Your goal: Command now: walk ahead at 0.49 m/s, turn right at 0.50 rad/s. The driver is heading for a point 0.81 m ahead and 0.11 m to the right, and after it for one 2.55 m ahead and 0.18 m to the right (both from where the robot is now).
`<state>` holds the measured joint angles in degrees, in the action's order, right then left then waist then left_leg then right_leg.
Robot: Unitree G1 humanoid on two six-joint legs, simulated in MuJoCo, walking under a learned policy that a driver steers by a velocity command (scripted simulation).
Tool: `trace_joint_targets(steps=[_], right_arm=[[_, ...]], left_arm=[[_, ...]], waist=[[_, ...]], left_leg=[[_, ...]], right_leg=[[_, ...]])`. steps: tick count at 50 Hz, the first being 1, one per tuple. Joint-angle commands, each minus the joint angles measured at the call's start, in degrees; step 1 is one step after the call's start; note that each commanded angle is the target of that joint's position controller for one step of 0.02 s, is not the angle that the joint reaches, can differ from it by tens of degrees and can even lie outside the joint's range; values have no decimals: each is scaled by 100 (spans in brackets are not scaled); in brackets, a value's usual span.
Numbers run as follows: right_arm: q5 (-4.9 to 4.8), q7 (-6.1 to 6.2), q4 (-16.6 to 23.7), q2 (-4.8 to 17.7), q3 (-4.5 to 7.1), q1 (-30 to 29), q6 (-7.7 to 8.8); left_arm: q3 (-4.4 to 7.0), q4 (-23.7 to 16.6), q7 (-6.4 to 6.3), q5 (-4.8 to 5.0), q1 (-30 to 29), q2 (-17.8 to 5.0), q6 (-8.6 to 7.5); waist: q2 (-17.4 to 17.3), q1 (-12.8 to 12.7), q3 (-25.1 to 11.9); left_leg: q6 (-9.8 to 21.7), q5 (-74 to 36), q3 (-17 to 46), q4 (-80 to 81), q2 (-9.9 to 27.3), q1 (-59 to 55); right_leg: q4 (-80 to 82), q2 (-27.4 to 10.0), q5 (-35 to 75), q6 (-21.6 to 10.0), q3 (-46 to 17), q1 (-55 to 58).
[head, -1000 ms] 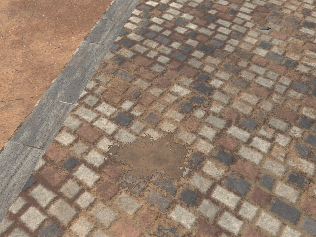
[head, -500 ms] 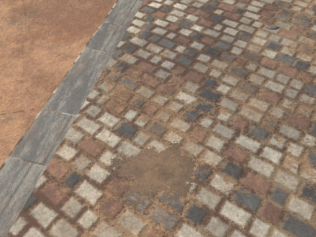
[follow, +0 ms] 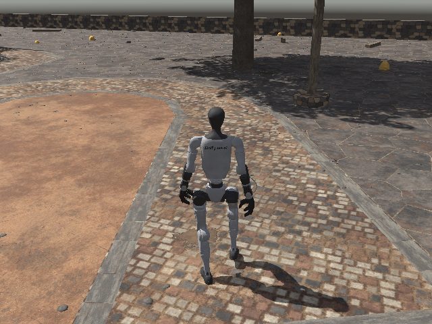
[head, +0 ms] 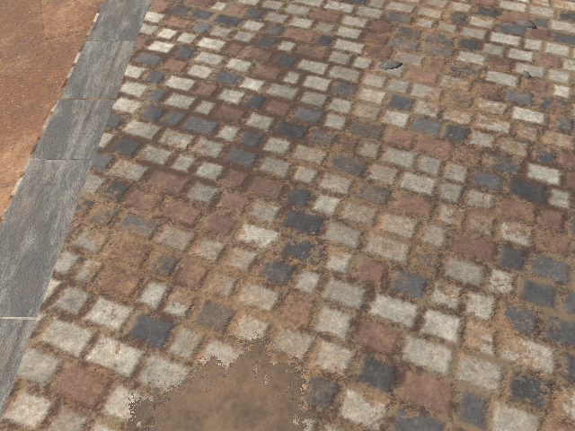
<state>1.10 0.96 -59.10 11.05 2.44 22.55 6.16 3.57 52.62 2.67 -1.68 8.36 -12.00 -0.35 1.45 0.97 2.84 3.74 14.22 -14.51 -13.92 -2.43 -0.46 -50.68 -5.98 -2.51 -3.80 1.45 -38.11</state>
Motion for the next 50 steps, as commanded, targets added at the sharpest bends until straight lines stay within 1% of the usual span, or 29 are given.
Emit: trace_joint_targets(steps=[1, 4, 6, 8, 9, 10, 11, 12, 13, 14, 15, 17, 19, 21, 24, 29, 32, 35, 36, 37, 38, 39, 40, 41, 42, 43, 44, 46, 50], right_arm=[[-6, 52, 242, 645, 92, 125, 87], [19, 89, 148, 738, 118, 402, 14], [35, 117, 148, 863, 146, 377, -51], [46, 133, 180, 1070, 208, 302, -152], [33, 110, 234, 1145, 230, 261, -211], [10, 72, 365, 1143, 228, 124, -230], [-104, -40, 778, 460, 90, 277, -190], [-87, -92, 1097, 849, 176, -422, -94], [-94, -125, 1287, 861, 165, -972, -11], [-109, -121, 1255, 803, 129, -881, 56], [-58, -100, 1157, 796, 144, -756, 31], [143, -117, 1136, 731, 138, -533, -199], [186, -164, 1226, 656, 126, -608, -359], [172, -190, 1391, 640, 107, -996, -423], [143, -213, 1610, 666, 85, -1665, -433], [86, -278, 1887, 639, 8, -2478, -378], [38, -303, 2017, 694, -11, -2728, -329], [2, -260, 1832, 862, 67, -1987, -301], [-7, -210, 1623, 980, 132, -1344, -286], [25, -162, 1325, 1046, 190, -453, -251], [139, -102, 1144, 1385, 285, 460, -228], [166, -137, 1070, 1940, 436, 567, -251], [-66, -229, 1125, 1550, 365, -9, -313], [-96, -248, 1265, 1284, 308, -542, -326], [-52, -257, 1267, 1060, 251, -703, -314], [-50, -231, 1218, 990, 224, -683, -291], [-70, -204, 1138, 924, 194, -660, -267], [-117, -183, 1057, 1036, 223, -456, -194], [-126, -145, 1011, 1198, 282, -82, -217]], left_arm=[[-59, -533, 83, -10, -701, -13, -57], [-51, -729, 109, -41, -1010, -84, -75], [-6, -753, 91, -55, -890, -169, -73], [90, -596, 44, -68, -208, -350, -76], [174, -411, 9, -76, 433, -500, -118], [319, -152, -66, -144, 1321, -825, -161], [495, -196, -145, -203, 1529, -1544, -160], [518, -286, -160, -23, 1579, -1679, -62], [468, -243, -216, 24, 1293, -1559, -28], [391, -236, -240, 71, 1036, -1244, -59], [332, -276, -258, 80, 740, -1021, -107], [237, -320, -283, 151, 548, -808, -222], [246, -276, -265, 199, 747, -937, -337], [262, -250, -252, 180, 974, -1045, -373], [213, -173, -234, 167, 1361, -954, -383], [146, -30, -280, 121, 1852, -938, -405], [118, 25, -325, 44, 1910, -1002, -421], [118, 45, -375, -20, 1621, -1131, -459], [129, 63, -376, -57, 1560, -1187, -449], [127, 55, -372, -51, 1479, -1204, -428], [58, -89, -375, -25, 1547, -1015, -443], [-5, -158, -283, 146, 2189, -566, -463], [24, -187, -290, -42, 1828, -921, -487], [35, -332, -257, -26, 1301, -988, -524], [2, -430, -233, -27, 969, -934, -565], [-9, -500, -215, -53, 849, -863, -531], [-35, -548, -201, -101, 901, -801, -447], [-72, -611, -179, -129, 911, -702, -311], [-119, -962, -165, -119, 51, -660, -215]], waist=[[-415, 62, 454], [-443, 147, 449], [-584, 26, 271], [-763, -291, -159], [-732, -544, -541], [-410, -991, -1014], [869, -743, -1606], [506, -855, -1899], [85, -760, -1028], [-181, -518, -608], [-401, -248, -315], [-299, 43, -339], [-214, 101, -324], [-89, 11, -202], [87, -245, -41], [196, -580, 35], [258, -619, 172], [362, -179, -37], [327, 101, -368], [141, 517, -809], [-355, 793, -1415], [-1845, 328, -1837], [-993, 177, -1424], [-538, 70, -644], [-143, 31, -351], [-119, -76, -178], [-234, -219, -206], [-380, -275, -290], [-413, -85, -24]], left_leg=[[498, -1760, 453, 726, 1658, 354], [450, -2751, 204, 360, 1792, -337], [376, -4444, -16, -241, 1827, -628], [332, -5863, -145, -1475, 1856, -745], [279, -5640, -167, -2506, 1847, -516], [85, -4427, -216, -4027, 1730, 440], [-262, 217, -106, -6221, 901, 3013], [-379, 1518, 1159, -7199, 139, 4074], [-293, 887, 1534, -6999, 571, 4626], [-251, 449, 1553, -6425, 779, 4373], [-270, 327, 1579, -5940, 932, 3995], [-425, 298, 1619, -5457, 1005, 3375], [-569, 241, 1521, -5106, 973, 3365], [-661, -160, 1426, -4641, 972, 3608], [-651, -884, 1352, -3775, 958, 3919], [-441, -1531, 1237, -2664, 753, 4003], [-177, -1381, 1107, -2109, 614, 3839], [194, -710, 998, -1748, 232, 2701], [320, -482, 932, -1658, 7, 2052], [463, -674, 921, -1319, -66, 1040], [776, -335, 2181, -1327, 971, -323], [1737, -177, 5311, -656, 2322, -1641], [1632, 364, 5879, -120, 2180, -1265], [1530, 311, 4886, -103, 2045, -468], [1415, -335, 4326, 3, 1789, 96], [1302, -906, 3923, 53, 1546, 485], [1190, -1280, 3605, 120, 1331, 761], [1200, -1776, 3311, 189, 1158, 951], [1160, -1468, 3156, 461, 944, 1146]], right_leg=[[818, 73, 357, -26, 335, 75], [1291, 237, -49, -205, 593, 126], [1460, 545, -579, -411, 818, 564], [1570, 967, -1197, -665, 964, 1386], [1887, 1152, -1230, -810, 908, 2177], [2360, 906, -1226, -1050, 329, 3553], [2480, -961, -1555, -1851, -2464, 5546], [3473, -1462, -1501, -2188, -4507, 5738], [3563, -1299, -994, -1964, -3424, 5216], [3603, -1095, -300, -1716, -2817, 4509], [3657, -770, 387, -1469, -2279, 3892], [3737, -367, 1057, -1324, -1722, 3298], [3784, -199, 1425, -1330, -1552, 3100], [3916, -109, 1333, -1258, -1472, 3028], [4008, -31, 1416, -1028, -1388, 3261], [3915, -117, 1780, -816, -1313, 3998], [3928, -332, 2005, -766, -1184, 4396], [3309, -433, 3760, -534, -818, 4509], [2521, -371, 4440, -469, -664, 4568], [1382, -177, 4331, -379, -409, 4291], [-280, 85, 2594, -286, -185, 3216], [-2357, 1304, -1954, 33, 43, 1046], [-2729, 998, -2330, -73, -620, 354], [-2584, 674, -1778, -60, -615, 151], [-2260, 479, -1477, -23, -563, 252], [-1958, 348, -1418, 38, -551, 400], [-1691, 260, -1390, 135, -537, 650], [-1341, 235, -1440, 319, -422, 783], [-342, 138, -830, 639, -229, 292]])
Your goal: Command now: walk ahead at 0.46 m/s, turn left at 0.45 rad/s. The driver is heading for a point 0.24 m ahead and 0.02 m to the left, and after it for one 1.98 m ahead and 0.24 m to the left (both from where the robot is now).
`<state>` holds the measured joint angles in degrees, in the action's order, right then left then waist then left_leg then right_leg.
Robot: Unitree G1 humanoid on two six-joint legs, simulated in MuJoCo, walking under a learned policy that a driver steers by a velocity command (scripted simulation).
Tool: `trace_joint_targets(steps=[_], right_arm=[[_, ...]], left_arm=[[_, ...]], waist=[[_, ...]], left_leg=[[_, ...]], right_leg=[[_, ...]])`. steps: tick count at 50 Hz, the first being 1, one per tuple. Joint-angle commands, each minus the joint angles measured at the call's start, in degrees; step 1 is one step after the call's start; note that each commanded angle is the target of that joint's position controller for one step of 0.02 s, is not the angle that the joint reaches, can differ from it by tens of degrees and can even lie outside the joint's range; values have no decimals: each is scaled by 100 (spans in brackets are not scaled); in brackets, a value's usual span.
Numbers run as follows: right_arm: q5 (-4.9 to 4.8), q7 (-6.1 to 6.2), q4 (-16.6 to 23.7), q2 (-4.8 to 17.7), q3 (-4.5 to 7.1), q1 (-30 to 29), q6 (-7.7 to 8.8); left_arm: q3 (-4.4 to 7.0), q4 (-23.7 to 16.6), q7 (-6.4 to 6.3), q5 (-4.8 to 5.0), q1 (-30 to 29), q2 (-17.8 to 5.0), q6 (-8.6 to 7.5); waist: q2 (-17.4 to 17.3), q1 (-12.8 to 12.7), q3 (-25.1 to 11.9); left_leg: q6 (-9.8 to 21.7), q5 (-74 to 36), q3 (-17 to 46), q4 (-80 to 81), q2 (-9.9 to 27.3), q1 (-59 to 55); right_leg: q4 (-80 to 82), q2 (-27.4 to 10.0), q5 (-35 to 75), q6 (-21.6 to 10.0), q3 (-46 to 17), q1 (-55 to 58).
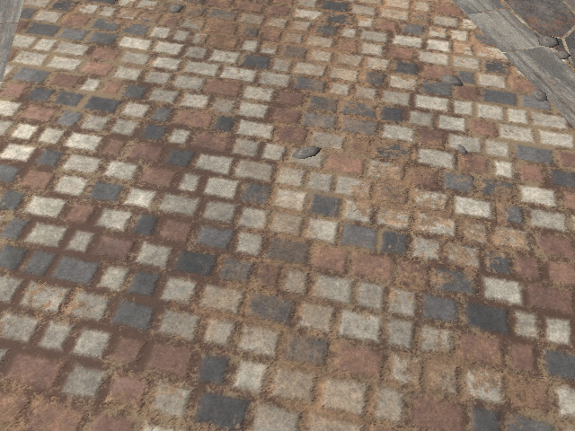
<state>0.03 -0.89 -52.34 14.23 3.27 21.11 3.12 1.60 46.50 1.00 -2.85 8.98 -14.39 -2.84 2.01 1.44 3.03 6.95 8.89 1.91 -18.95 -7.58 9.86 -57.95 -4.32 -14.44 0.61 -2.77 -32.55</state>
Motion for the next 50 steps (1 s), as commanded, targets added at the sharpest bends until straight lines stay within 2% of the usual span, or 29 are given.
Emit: trace_joint_targets(steps=[1, 4, 8, 10, 12, 13, 14, 15, 16, 17, 18, 20, 22, 25, 29, 32, 34, 35, 36, 37, 38, 39, 40, 42, 45, 47, 48, 49, 50], right_arm=[[-16, 43, 325, 873, 200, 167, 73], [-20, 76, 297, 909, 224, 450, 15], [48, 159, 374, 905, 239, 618, -141], [100, 204, 504, 931, 266, 421, -198], [70, 211, 690, 1047, 313, -20, -173], [-24, 168, 805, 961, 291, -172, -111], [-133, 174, 1038, 524, 174, 97, -72], [-227, 247, 1038, 548, 215, 1063, -187], [29, 297, 716, 911, 257, 1099, -343], [128, 231, 737, 950, 284, 573, -416], [135, 166, 819, 855, 284, 298, -478], [158, 37, 896, 762, 264, 156, -627], [99, -6, 968, 730, 253, 97, -677], [128, -13, 1064, 655, 201, -152, -732], [123, -42, 1173, 498, 58, -539, -782], [90, -13, 1205, 527, -6, -680, -743], [103, 13, 1090, 461, -55, -397, -659], [124, 26, 1067, 541, -69, -368, -595], [217, 56, 1135, 793, -62, -442, -520], [174, 80, 1296, 1257, 16, -886, -499], [232, 130, 1225, 946, -34, -947, -440], [223, 163, 1212, 703, -125, -1233, -388], [210, 191, 1190, 594, -173, -1428, -360], [124, 239, 1111, 528, -208, -1378, -281], [64, 254, 895, 519, -219, -1066, -252], [29, 272, 822, 577, -188, -1106, -263], [36, 262, 801, 499, -209, -1025, -248], [40, 225, 741, 473, -191, -735, -241], [39, 218, 597, 446, -190, -762, -269]], left_arm=[[73, -439, -4, 18, -256, -420, 39], [20, -595, -23, 88, -615, -330, 28], [-19, -783, -76, 162, -998, -385, 7], [-5, -766, -118, 177, -807, -508, -44], [52, -586, -193, 176, -117, -704, -137], [102, -489, -256, 111, 447, -894, -238], [168, -528, -340, 47, 972, -1321, -248], [248, -608, -296, 179, 774, -1502, -85], [189, -719, -259, 265, 474, -977, 21], [53, -815, -268, 273, 172, -522, 49], [-2, -852, -285, 216, -101, -397, 98], [39, -819, -336, 155, -153, -561, 125], [76, -769, -313, 127, 12, -627, 97], [109, -693, -288, 128, 150, -672, 87], [144, -636, -227, 117, 134, -744, 169], [205, -519, -154, 100, 331, -906, 270], [222, -447, -134, 172, 365, -966, 353], [224, -352, -126, 172, 588, -928, 375], [150, -387, -82, 159, 766, -580, 367], [29, -577, -98, 233, 761, -160, 347], [97, -476, -138, 201, 384, -492, 433], [125, -454, -109, 260, 429, -484, 477], [140, -334, -98, 260, 556, -492, 485], [148, -157, -111, 171, 780, -485, 469], [70, -65, -186, 224, 752, -291, 431], [43, 50, -241, 222, 850, -304, 391], [67, 76, -261, 175, 847, -489, 348], [123, 107, -254, 188, 735, -780, 319], [133, 217, -203, 267, 695, -684, 319]], waist=[[-465, -60, 46], [-554, 83, -174], [-752, 255, -397], [-803, 134, -413], [-803, -249, -544], [-508, -524, -863], [462, -499, -1694], [1441, -61, -2451], [490, 52, -2066], [88, -4, -1306], [97, 72, -942], [603, 89, -609], [541, 85, -764], [491, 47, -811], [678, -56, -698], [797, -190, -660], [628, -2, -600], [394, 14, -488], [-529, -114, -541], [-1655, -296, -254], [-1211, -28, -68], [-1117, -261, -31], [-1078, -370, -12], [-1142, -376, -234], [-917, -231, -485], [-782, -303, -557], [-645, -227, -598], [-328, 44, -461], [-46, -48, -268]], left_leg=[[763, -1403, 1485, 896, 1422, 70], [412, -3476, 1186, 243, 1238, -220], [211, -3925, 1423, -372, 1184, -646], [110, -3812, 1688, -732, 1179, -687], [-130, -3602, 1876, -1366, 991, -461], [-305, -3013, 1755, -2225, 724, -36], [-464, -18, 1085, -3709, 347, 767], [-498, 3315, 438, -4779, -315, 1566], [-518, 2860, 400, -5302, 206, 1771], [-595, 2414, 350, -5276, 317, 1812], [-692, 2119, 293, -5125, 452, 1798], [-849, 1726, 117, -5141, 516, 1634], [-886, 1604, 99, -5109, 458, 1539], [-862, 1507, 134, -4649, 471, 1592], [-772, 1519, -55, -3223, 578, 1098], [-642, 1660, -314, -2254, 508, 613], [-472, 963, -457, -946, 476, -112], [-360, 503, -208, -152, 574, -500], [-204, 896, 1087, 637, 1566, -737], [301, 256, 2324, 864, 2723, 3], [547, 340, 1999, 810, 2619, 749], [473, 213, 1629, 796, 2324, 829], [310, -127, 1241, 717, 2032, 762], [199, -1491, 800, 314, 1730, 207], [239, -2458, 783, -179, 1772, -361], [-19, -1871, 816, -325, 1651, -145], [-201, -1242, 845, -307, 1523, 107], [-310, -718, 725, -171, 1236, 292], [-354, -264, 550, -27, 1077, 97]], right_leg=[[678, 4, 573, 256, 226, -354], [1297, 254, 989, 285, 314, -148], [1832, 576, 982, 175, 253, 41], [2370, 670, 784, 70, 84, 460], [3303, 720, 1082, -112, -4, 1513], [3709, 226, 2044, -292, -299, 2560], [3238, -1436, 4430, -633, -1482, 3925], [3172, -2532, 5848, -1579, -2909, 4484], [3279, -2270, 4635, -1633, -2790, 3812], [3539, -1771, 3783, -1439, -1979, 3086], [3813, -1404, 3098, -1235, -1424, 2606], [4069, -1006, 2879, -1180, -684, 2011], [4070, -1001, 3100, -1300, -451, 1958], [4168, -1088, 2485, -1415, -368, 1997], [4338, -968, 910, -1306, -229, 1769], [4231, -1003, 534, -1289, -325, 1755], [3934, -931, 686, -1077, -229, 1489], [3786, -849, 634, -769, -144, 1197], [3007, -443, 43, -366, 267, 872], [2787, 402, -1096, -45, 786, 575], [2045, 200, -1184, -47, 273, 1217], [1867, 284, -983, -75, 202, 1344], [1831, 321, -785, -93, 215, 1410], [1922, 375, -651, -72, 292, 1489], [2767, 410, -614, 1, 331, 1733], [3746, 278, 712, 3, 229, 2448], [3810, -21, 1273, -6, -69, 2810], [3575, -217, 1736, -88, -263, 2809], [3574, -138, 1350, -158, -221, 2329]])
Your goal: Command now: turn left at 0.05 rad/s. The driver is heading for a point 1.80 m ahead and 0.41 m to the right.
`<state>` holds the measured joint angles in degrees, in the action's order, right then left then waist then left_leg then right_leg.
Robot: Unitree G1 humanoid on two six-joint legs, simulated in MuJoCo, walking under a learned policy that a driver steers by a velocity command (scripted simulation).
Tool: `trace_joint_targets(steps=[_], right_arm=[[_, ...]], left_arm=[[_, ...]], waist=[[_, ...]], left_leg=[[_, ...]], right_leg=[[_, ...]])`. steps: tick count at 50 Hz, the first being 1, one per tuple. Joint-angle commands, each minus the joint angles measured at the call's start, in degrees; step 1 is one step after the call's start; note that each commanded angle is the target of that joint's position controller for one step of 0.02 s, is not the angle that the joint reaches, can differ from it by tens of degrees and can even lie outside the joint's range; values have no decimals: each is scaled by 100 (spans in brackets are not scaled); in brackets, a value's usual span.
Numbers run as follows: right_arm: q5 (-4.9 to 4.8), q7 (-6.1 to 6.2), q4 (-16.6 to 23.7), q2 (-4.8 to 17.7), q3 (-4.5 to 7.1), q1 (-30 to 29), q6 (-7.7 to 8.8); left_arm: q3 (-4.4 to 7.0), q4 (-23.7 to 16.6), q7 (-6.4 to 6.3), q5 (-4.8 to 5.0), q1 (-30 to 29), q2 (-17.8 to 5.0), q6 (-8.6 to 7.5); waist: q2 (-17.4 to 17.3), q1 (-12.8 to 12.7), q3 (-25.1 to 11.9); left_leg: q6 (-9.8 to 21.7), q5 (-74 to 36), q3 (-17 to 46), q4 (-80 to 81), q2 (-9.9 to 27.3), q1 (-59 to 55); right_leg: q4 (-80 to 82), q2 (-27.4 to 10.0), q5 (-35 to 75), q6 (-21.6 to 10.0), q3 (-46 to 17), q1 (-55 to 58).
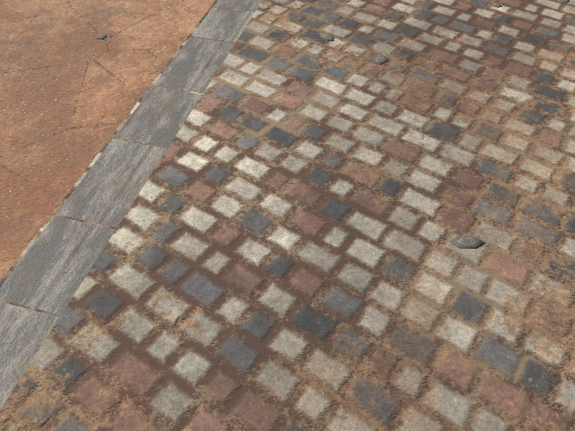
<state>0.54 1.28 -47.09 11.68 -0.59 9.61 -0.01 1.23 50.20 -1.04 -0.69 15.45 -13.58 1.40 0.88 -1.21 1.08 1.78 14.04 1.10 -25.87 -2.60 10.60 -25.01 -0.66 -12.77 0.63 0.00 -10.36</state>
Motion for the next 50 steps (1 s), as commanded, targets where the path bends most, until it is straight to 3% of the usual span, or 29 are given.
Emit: trace_joint_targets(steps=[1, 3, 14, 24, 50], right_arm=[[0, 13, -11, 755, 211, 277, 16], [2, 8, -111, 781, 237, 208, -4], [-1, 42, -881, 676, 212, 414, 25], [0, 70, -1373, 552, 146, 717, 22], [0, 119, -1831, 157, 85, 1081, 44]], left_arm=[[112, -91, 35, 36, 83, -546, -119], [98, 25, 13, 0, 53, -507, -128], [78, 631, -48, 6, 27, -460, -140], [5, 1052, -65, 10, 111, -310, -139], [-87, 1503, -124, 10, 494, 42, -168]], waist=[[61, 108, 65], [189, 99, 111], [-62, 76, 153], [-73, 101, 246], [-93, 107, 311]], left_leg=[[143, -662, 624, 612, 592, -93], [166, -785, 634, 551, 637, -145], [88, -451, 615, 813, 631, 36], [61, -331, 584, 840, 638, 98], [55, -502, 519, 739, 655, 102]], right_leg=[[442, -460, 844, -156, -493, -76], [591, -408, 660, -147, -493, -123], [751, -449, 272, -260, -574, 80], [796, -422, 96, -289, -591, -31], [663, -370, 313, -286, -550, -114]])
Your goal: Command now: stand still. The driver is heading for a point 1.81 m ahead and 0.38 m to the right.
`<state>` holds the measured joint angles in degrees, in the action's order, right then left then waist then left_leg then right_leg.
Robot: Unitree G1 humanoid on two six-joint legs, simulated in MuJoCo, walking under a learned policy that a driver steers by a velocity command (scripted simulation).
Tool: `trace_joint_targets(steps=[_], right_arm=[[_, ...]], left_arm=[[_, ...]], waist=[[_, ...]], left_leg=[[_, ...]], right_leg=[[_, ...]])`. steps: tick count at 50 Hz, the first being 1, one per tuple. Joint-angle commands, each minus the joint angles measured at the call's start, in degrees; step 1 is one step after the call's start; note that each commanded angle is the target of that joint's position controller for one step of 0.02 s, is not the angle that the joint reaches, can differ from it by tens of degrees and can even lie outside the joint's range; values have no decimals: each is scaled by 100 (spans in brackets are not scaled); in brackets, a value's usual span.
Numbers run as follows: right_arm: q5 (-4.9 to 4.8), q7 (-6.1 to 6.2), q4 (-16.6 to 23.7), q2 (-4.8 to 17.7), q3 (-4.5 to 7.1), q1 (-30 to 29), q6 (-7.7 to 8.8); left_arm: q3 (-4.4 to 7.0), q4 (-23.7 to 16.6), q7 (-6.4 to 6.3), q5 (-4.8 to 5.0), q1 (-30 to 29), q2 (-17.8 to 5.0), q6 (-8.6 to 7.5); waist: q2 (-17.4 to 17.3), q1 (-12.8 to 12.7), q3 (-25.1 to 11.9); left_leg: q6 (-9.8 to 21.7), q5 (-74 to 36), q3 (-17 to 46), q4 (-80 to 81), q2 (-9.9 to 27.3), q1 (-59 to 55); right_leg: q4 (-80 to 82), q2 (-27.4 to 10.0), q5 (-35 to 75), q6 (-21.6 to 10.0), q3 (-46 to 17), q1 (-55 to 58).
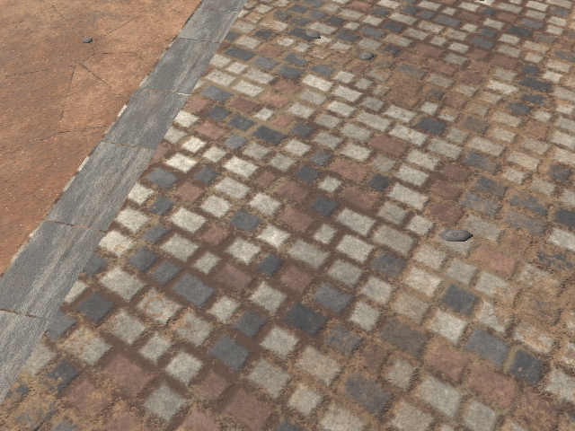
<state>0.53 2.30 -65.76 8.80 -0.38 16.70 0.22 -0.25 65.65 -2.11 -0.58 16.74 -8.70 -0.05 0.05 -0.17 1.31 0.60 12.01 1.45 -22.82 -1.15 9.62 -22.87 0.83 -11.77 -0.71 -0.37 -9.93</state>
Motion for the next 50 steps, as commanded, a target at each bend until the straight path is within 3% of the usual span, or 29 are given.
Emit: trace_joint_targets(steps=[1, 17, 18, 20, 22, 24, 27, 29, 30, 32, 34, 35, 36, 37, 38, 39, 40, 42, 47, 48, 50], right_arm=[[0, 18, 30, 436, 64, 382, 22], [1, 34, -26, 326, 69, 501, 31], [8, 32, -43, 300, 62, 554, 27], [24, 22, 4, 441, 133, 569, -12], [57, -14, 127, 482, 179, 561, -55], [57, -34, 224, 392, 181, 599, -15], [39, -65, 303, 512, 253, 781, 112], [21, -74, 238, 710, 342, 1139, 172], [25, -67, 162, 842, 405, 1354, 186], [30, -76, 172, 908, 464, 1359, 204], [13, -83, 344, 836, 471, 800, 246], [-21, -98, 614, 700, 429, 93, 296], [-55, -154, 942, 334, 346, -371, 421], [143, -192, 1029, 550, 393, -429, 484], [234, -212, 959, 615, 422, -398, 472], [166, -255, 922, 462, 398, -325, 486], [109, -303, 959, 436, 403, -408, 488], [119, -368, 1085, 412, 414, -597, 411], [91, -447, 1607, 188, 263, -1626, 300], [68, -437, 1666, 193, 243, -1719, 284], [46, -358, 1618, 484, 324, -1383, 257]], left_arm=[[61, -35, -19, -1, 375, -438, -24], [61, 25, -41, -1, 497, -335, -32], [55, 42, -39, -7, 546, -309, -28], [125, -6, -30, -21, 552, -451, 11], [170, -130, 6, -52, 533, -492, 53], [169, -238, 29, -55, 539, -391, 13], [204, -434, 84, -57, 419, -399, -132], [204, -641, 145, -70, 96, -327, -248], [188, -752, 178, -103, -50, -243, -313], [199, -907, 221, -136, -158, -280, -441], [232, -690, 248, -60, 677, -247, -556], [295, -413, 224, -18, 1579, -375, -597], [500, -148, 162, -35, 2438, -1047, -619], [560, -14, 142, -29, 2752, -1184, -543], [480, -150, 140, -81, 2351, -911, -493], [434, -294, 150, -130, 1958, -785, -474], [383, -365, 151, -150, 1705, -688, -474], [294, -371, 132, -92, 1536, -542, -529], [189, -354, 83, -32, 1353, -570, -623], [189, -347, 76, -27, 1339, -644, -644], [206, -314, 67, -1, 1372, -815, -696]], waist=[[-10, 3, 290], [-8, 2, 323], [-7, 3, 200], [-8, 6, 321], [-7, 9, 729], [-33, 20, 955], [-194, 102, 706], [-580, 279, 681], [-902, 342, 721], [-861, 279, 945], [-683, -235, 884], [-192, -749, 771], [1361, -1047, 644], [1414, -944, 696], [475, -682, 733], [218, -492, 612], [181, -359, 610], [464, -204, 578], [549, -80, 831], [644, -67, 808], [752, 135, 485]], left_leg=[[173, -308, 482, 432, 510, 199], [174, -429, 463, 393, 516, 167], [183, -2, 448, 443, 469, 125], [301, 1399, 396, 308, 280, 326], [490, 2744, 525, 210, 242, 790], [612, 2901, 782, 135, 350, 945], [802, 2671, 1269, 310, 570, 531], [1047, 2927, 1927, 786, 922, -118], [1230, 3043, 2410, 1094, 1266, -407], [1402, 2659, 2686, 1140, 1565, -176], [1195, 1534, 2079, 568, 1290, 626], [878, 954, 1310, -204, 794, 1600], [487, 591, -67, -2206, -175, 2845], [414, 1585, -380, -3471, -179, 3833], [447, 1555, -205, -4023, 139, 3978], [435, 1224, -159, -4237, 269, 3887], [425, 975, -189, -4245, 363, 3839], [357, 630, -370, -4038, 377, 3673], [332, -309, -912, -2079, 57, 2641], [392, -449, -1027, -1638, -61, 2115], [581, -574, -1153, -1406, -320, 1136]], right_leg=[[443, -519, 223, -152, -513, -155], [387, -516, 362, -150, -497, -118], [434, -470, -62, -157, -483, -75], [292, -278, -1450, -271, -426, -279], [184, -236, -2769, -456, -551, -748], [51, -313, -2874, -560, -759, -957], [-226, -271, -2315, -603, -801, -1076], [-813, 15, -1852, -506, -370, -1588], [-1274, 141, -1444, -453, 5, -1836], [-1247, 28, -1255, -478, 227, -1757], [-504, 27, -1053, -548, 143, -423], [164, -197, -1153, -683, -482, 845], [1009, -1237, -1228, -1025, -2316, 2155], [1042, -2081, 311, -1249, -3228, 2641], [740, -2014, 1042, -1248, -2703, 2487], [744, -1853, 1361, -1199, -2312, 2282], [856, -1688, 1521, -1131, -1938, 2086], [1035, -1341, 2148, -984, -1324, 1820], [1355, -901, 3325, -863, -413, 798], [1384, -909, 3706, -841, -331, 600], [899, -1071, 5257, -773, -245, 649]])
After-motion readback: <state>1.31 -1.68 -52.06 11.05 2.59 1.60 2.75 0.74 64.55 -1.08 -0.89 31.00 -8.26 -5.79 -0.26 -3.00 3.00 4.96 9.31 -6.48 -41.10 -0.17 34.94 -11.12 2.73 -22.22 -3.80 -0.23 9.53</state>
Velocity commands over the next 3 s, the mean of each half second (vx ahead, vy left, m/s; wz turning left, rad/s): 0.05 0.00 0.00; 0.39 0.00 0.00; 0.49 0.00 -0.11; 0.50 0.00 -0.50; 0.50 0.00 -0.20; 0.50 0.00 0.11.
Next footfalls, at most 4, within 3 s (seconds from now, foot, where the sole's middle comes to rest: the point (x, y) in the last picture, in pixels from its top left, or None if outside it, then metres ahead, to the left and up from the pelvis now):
1.08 left None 0.44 0.04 -0.78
1.62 right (349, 349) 0.73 -0.12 -0.78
2.16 left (329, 240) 1.10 -0.09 -0.78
2.72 right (418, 199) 1.27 -0.38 -0.78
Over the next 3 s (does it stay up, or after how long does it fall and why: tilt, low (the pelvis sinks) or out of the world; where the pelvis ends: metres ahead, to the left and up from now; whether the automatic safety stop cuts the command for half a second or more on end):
stays up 1.28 -0.32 0.00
